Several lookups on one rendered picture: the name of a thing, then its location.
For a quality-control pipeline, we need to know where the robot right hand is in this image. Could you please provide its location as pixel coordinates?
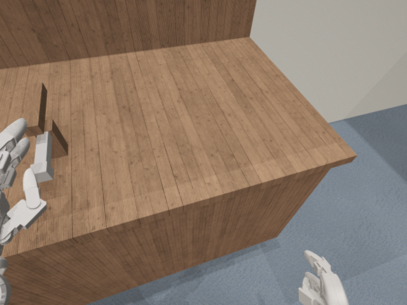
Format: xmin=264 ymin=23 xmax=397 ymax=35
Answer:
xmin=298 ymin=250 xmax=349 ymax=305

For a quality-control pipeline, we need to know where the tap lever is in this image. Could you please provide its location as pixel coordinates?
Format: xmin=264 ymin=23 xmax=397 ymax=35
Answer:
xmin=31 ymin=132 xmax=53 ymax=183

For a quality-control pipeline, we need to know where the counter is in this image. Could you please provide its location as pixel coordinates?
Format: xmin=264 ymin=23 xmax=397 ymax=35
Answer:
xmin=0 ymin=0 xmax=357 ymax=305

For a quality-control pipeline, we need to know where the robot left hand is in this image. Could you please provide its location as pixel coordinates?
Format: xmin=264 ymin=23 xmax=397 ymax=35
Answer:
xmin=0 ymin=118 xmax=47 ymax=256

